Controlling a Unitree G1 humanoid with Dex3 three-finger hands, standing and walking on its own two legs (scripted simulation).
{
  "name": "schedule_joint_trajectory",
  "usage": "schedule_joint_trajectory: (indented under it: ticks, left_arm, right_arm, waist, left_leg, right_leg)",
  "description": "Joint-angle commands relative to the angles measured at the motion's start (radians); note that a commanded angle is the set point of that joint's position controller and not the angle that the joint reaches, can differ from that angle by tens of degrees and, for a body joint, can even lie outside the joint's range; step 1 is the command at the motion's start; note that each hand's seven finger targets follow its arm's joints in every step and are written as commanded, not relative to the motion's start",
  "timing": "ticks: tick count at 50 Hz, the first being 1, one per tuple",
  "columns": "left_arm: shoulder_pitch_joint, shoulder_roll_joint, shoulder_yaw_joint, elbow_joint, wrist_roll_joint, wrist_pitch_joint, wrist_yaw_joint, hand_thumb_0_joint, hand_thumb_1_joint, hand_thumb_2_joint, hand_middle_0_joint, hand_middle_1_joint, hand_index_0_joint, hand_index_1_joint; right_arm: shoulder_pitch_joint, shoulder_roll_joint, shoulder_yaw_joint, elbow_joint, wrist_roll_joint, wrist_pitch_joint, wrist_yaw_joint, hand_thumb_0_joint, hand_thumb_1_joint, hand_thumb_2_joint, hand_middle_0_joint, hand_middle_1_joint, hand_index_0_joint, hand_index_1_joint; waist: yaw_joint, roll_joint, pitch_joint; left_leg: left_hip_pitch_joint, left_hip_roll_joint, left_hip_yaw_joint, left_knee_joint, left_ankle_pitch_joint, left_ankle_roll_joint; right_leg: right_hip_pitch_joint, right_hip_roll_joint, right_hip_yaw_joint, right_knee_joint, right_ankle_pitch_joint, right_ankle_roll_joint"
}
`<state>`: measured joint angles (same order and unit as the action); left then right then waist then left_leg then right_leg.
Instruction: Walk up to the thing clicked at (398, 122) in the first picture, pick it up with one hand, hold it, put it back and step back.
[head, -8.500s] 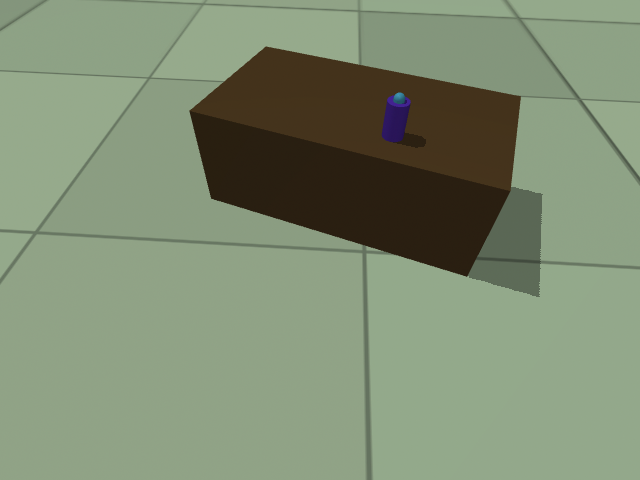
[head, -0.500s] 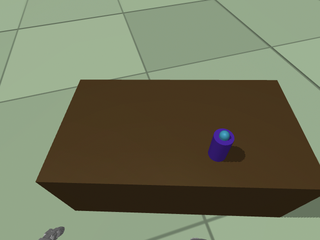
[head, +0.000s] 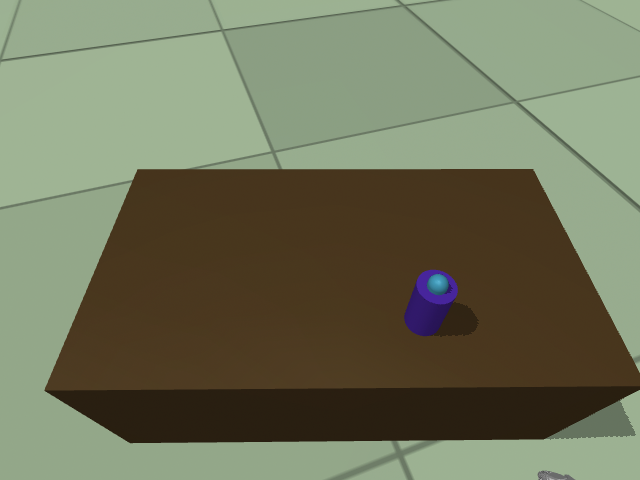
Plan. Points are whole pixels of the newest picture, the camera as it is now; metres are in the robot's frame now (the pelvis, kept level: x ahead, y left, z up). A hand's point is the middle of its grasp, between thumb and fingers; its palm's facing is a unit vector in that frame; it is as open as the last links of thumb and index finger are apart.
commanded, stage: walk up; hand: right
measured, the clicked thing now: (430, 300) +0.49 -0.22 -0.23
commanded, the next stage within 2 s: stand in 0.92 s
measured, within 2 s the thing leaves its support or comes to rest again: neither
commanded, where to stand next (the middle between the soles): +0.03 -0.01 m, yaw +1 degrees
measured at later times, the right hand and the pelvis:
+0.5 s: hand out of the picture +0.06 -0.25 -0.13, palm faces +0.01 +0.94 -0.35, open 7.4 cm; pelvis -0.01 +0.01 +0.02, yaw -1 degrees
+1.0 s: hand out of the picture +0.08 -0.23 -0.13, palm faces +0.00 +0.95 -0.33, open 7.4 cm; pelvis -0.01 +0.02 +0.02, yaw +0 degrees
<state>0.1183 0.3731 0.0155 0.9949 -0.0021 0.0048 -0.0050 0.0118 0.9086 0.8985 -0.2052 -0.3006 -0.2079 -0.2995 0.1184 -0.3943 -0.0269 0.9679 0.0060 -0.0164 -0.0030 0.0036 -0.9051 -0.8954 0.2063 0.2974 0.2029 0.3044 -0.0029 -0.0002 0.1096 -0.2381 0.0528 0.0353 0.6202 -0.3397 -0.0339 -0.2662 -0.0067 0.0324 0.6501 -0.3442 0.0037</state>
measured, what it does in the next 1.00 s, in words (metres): stands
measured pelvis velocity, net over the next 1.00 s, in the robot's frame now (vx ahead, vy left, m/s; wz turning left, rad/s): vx -0.01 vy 0.02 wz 0.00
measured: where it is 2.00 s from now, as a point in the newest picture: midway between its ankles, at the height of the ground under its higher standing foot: outside the picture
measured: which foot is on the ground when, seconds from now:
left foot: down 0.00-1.00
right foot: down 0.00-1.00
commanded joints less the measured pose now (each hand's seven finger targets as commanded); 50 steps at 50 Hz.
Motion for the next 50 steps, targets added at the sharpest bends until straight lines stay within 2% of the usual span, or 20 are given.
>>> schedule_joint_trajectory:
  ticks: [1, 4, 7, 9, 17, 21, 25, 33, 44, 49, 50]
  left_arm:
    - [-0.058, 0.226, 0.048, -0.043, 0.000, -0.028, 0.009, 0.000, 0.900, 0.900, -0.200, -0.300, -0.200, -0.300]
    - [-0.080, 0.214, 0.041, -0.014, -0.002, -0.024, 0.006, 0.000, 0.900, 0.900, -0.200, -0.300, -0.200, -0.300]
    - [-0.111, 0.205, 0.040, 0.004, -0.002, -0.024, 0.003, 0.000, 0.900, 0.900, -0.200, -0.300, -0.200, -0.300]
    - [-0.110, 0.200, 0.040, 0.024, -0.003, -0.023, 0.001, 0.000, 0.900, 0.900, -0.200, -0.300, -0.200, -0.300]
    - [-0.113, 0.189, 0.044, 0.062, 0.002, -0.024, -0.001, 0.000, 0.900, 0.900, -0.200, -0.300, -0.200, -0.300]
    - [-0.112, 0.184, 0.043, 0.075, 0.004, -0.021, -0.002, 0.000, 0.900, 0.900, -0.200, -0.300, -0.200, -0.300]
    - [-0.101, 0.178, 0.040, 0.085, 0.006, -0.020, -0.003, 0.000, 0.900, 0.900, -0.200, -0.300, -0.200, -0.300]
    - [-0.086, 0.178, 0.039, 0.094, 0.005, -0.019, -0.001, 0.000, 0.900, 0.900, -0.200, -0.300, -0.200, -0.300]
    - [-0.069, 0.178, 0.035, 0.101, 0.009, -0.018, 0.002, 0.000, 0.900, 0.900, -0.200, -0.300, -0.200, -0.300]
    - [-0.057, 0.193, 0.027, 0.093, 0.014, -0.039, 0.010, 0.000, 0.900, 0.900, -0.200, -0.300, -0.200, -0.300]
    - [-0.060, 0.192, 0.025, 0.092, 0.014, -0.040, 0.010, 0.000, 0.900, 0.900, -0.200, -0.300, -0.200, -0.300]
  right_arm:
    - [-0.026, -0.209, -0.039, -0.028, -0.003, -0.024, -0.010, 0.000, -0.900, -0.900, 0.200, 0.300, 0.200, 0.300]
    - [-0.066, -0.201, -0.029, 0.000, -0.005, -0.022, -0.006, 0.000, -0.900, -0.900, 0.200, 0.300, 0.200, 0.300]
    - [-0.061, -0.195, -0.023, 0.033, -0.009, -0.023, -0.003, 0.000, -0.900, -0.900, 0.200, 0.300, 0.200, 0.300]
    - [-0.081, -0.188, -0.019, 0.047, -0.009, -0.025, -0.001, 0.000, -0.900, -0.900, 0.200, 0.300, 0.200, 0.300]
    - [-0.090, -0.177, -0.018, 0.081, -0.013, -0.030, 0.000, 0.000, -0.900, -0.900, 0.200, 0.300, 0.200, 0.300]
    - [-0.091, -0.175, -0.021, 0.091, -0.015, -0.028, 0.000, 0.000, -0.900, -0.900, 0.200, 0.300, 0.200, 0.300]
    - [-0.090, -0.177, -0.024, 0.096, -0.017, -0.028, 0.000, 0.000, -0.900, -0.900, 0.200, 0.300, 0.200, 0.300]
    - [-0.078, -0.173, -0.025, 0.104, -0.015, -0.027, -0.001, 0.000, -0.900, -0.900, 0.200, 0.300, 0.200, 0.300]
    - [-0.088, -0.174, -0.032, 0.099, -0.013, -0.023, -0.001, 0.000, -0.900, -0.900, 0.200, 0.300, 0.200, 0.300]
    - [-0.072, -0.172, -0.031, 0.106, -0.017, -0.017, 0.001, 0.000, -0.900, -0.900, 0.200, 0.300, 0.200, 0.300]
    - [-0.069, -0.169, -0.028, 0.108, -0.017, -0.017, 0.001, 0.000, -0.900, -0.900, 0.200, 0.300, 0.200, 0.300]
  waist:
    - [-0.001, -0.036, -0.181]
    - [0.008, -0.027, -0.133]
    - [0.001, -0.029, -0.126]
    - [0.012, -0.027, -0.121]
    - [0.011, -0.015, -0.152]
    - [0.008, -0.004, -0.128]
    - [0.009, 0.012, -0.131]
    - [0.006, 0.019, -0.139]
    - [0.004, 0.000, -0.134]
    - [-0.006, -0.009, -0.163]
    - [-0.005, -0.010, -0.149]
  left_leg:
    - [0.101, 0.090, -0.069, -0.131, 0.334, 0.089]
    - [0.099, 0.082, -0.066, -0.190, 0.241, 0.077]
    - [0.105, 0.082, -0.068, -0.252, 0.199, 0.065]
    - [0.108, 0.085, -0.074, -0.282, 0.188, 0.060]
    - [0.154, 0.090, -0.058, -0.327, 0.224, 0.049]
    - [0.142, 0.090, -0.063, -0.349, 0.165, 0.048]
    - [0.135, 0.095, -0.071, -0.364, 0.149, 0.052]
    - [0.142, 0.096, -0.069, -0.364, 0.198, 0.048]
    - [0.146, 0.096, -0.072, -0.362, 0.212, 0.054]
    - [0.180, 0.096, -0.077, -0.335, 0.297, 0.054]
    - [0.164, 0.091, -0.073, -0.339, 0.283, 0.052]
  right_leg:
    - [0.073, -0.112, 0.106, -0.149, 0.393, -0.071]
    - [0.055, -0.111, 0.116, -0.216, 0.306, -0.061]
    - [0.076, -0.114, 0.123, -0.270, 0.248, -0.055]
    - [0.089, -0.109, 0.113, -0.299, 0.227, -0.049]
    - [0.134, -0.113, 0.095, -0.353, 0.299, -0.034]
    - [0.115, -0.107, 0.093, -0.367, 0.246, -0.030]
    - [0.125, -0.105, 0.089, -0.369, 0.247, -0.028]
    - [0.126, -0.103, 0.081, -0.357, 0.277, -0.023]
    - [0.124, -0.104, 0.068, -0.359, 0.299, -0.017]
    - [0.140, -0.123, 0.071, -0.366, 0.345, -0.012]
    - [0.140, -0.124, 0.072, -0.374, 0.347, -0.010]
